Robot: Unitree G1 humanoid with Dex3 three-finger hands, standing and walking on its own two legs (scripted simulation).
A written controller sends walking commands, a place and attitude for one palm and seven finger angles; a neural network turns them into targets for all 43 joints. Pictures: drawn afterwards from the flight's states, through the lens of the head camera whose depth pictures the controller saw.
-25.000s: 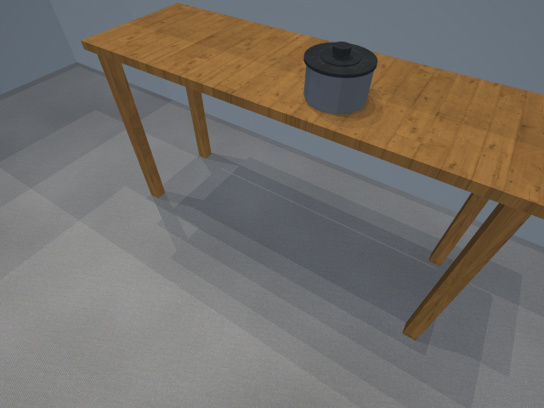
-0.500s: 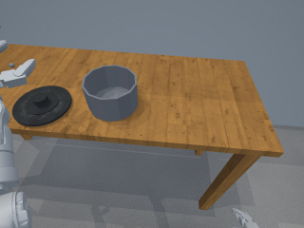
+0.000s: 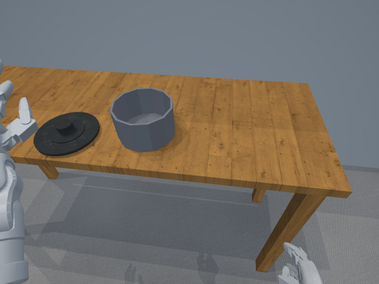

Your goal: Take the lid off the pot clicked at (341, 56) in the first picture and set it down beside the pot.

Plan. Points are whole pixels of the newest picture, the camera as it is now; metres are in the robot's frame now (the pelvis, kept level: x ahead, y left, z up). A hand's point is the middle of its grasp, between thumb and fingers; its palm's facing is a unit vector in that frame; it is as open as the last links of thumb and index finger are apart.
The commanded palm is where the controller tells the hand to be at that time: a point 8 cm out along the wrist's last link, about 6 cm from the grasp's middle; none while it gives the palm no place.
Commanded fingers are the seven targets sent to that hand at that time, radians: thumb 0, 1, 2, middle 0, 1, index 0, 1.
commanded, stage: draw the hand back to the body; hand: left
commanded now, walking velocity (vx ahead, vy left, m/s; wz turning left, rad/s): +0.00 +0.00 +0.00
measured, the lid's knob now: (64, 125) +0.49 +0.42 +0.04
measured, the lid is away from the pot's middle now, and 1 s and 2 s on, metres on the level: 0.24 0.24 0.24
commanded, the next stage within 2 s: step back with the hand held close in 0.86 s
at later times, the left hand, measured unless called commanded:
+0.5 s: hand (21, 160) +0.22 +0.28 +0.22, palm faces +0.49 -0.83 -0.26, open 7.4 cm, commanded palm +0.16 +0.30 +0.22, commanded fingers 0.00 0.90 0.90 -0.20 -0.30 -0.20 -0.30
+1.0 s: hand (9, 188) +0.18 +0.26 +0.22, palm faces +0.47 -0.81 -0.34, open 7.4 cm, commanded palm +0.12 +0.30 +0.22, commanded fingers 0.00 0.90 0.90 -0.20 -0.30 -0.20 -0.30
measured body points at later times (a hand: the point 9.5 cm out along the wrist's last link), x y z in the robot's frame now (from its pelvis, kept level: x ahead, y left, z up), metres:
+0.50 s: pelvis +0.00 +0.01 +0.00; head -0.03 +0.00 +0.45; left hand +0.19 +0.32 +0.23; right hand +0.19 -0.21 -0.09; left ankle -0.02 +0.12 -0.75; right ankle +0.01 -0.10 -0.75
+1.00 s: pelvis -0.01 +0.02 +0.00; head -0.03 +0.01 +0.45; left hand +0.14 +0.30 +0.24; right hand +0.20 -0.18 -0.08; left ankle -0.02 +0.12 -0.75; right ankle +0.01 -0.10 -0.75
